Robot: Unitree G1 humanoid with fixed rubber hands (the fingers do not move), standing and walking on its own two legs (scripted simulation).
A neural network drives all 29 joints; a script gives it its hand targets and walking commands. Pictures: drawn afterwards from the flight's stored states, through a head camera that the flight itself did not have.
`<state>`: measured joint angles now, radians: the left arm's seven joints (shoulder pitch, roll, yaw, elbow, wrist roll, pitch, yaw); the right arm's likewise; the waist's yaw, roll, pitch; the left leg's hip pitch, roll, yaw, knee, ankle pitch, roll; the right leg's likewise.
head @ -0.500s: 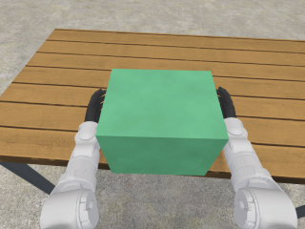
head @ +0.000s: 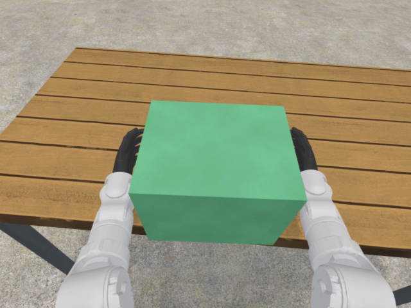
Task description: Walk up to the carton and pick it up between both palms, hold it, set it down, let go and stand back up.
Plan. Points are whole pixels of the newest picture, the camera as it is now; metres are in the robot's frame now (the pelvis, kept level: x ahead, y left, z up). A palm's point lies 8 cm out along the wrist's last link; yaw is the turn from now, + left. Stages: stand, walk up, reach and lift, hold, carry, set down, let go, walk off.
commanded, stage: reach and lift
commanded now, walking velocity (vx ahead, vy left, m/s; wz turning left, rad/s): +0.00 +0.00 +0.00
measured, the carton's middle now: (214, 175) +0.39 +0.01 +0.04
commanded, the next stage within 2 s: none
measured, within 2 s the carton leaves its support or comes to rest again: leaves its support in 0.06 s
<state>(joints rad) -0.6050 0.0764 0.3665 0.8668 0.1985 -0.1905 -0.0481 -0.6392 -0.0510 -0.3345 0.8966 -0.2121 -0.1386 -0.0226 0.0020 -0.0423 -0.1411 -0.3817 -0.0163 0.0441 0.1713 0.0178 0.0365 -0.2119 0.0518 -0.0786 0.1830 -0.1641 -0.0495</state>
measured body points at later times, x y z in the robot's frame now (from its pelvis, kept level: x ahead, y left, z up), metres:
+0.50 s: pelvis -0.02 +0.01 +0.00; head +0.00 +0.03 +0.45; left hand +0.39 +0.19 +0.08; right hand +0.38 -0.18 +0.08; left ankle +0.05 +0.10 -0.75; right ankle -0.06 -0.08 -0.75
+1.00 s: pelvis -0.02 +0.01 +0.00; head -0.05 +0.04 +0.45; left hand +0.37 +0.19 +0.13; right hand +0.35 -0.18 +0.12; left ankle +0.05 +0.10 -0.75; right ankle -0.06 -0.08 -0.75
